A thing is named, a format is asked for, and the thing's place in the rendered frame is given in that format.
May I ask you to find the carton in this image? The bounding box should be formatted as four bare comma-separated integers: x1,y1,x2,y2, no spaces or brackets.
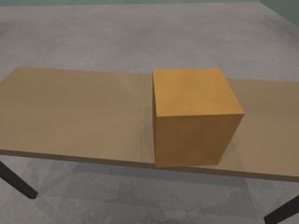
152,68,245,168

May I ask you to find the table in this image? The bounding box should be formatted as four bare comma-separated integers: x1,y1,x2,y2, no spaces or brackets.
0,66,299,224

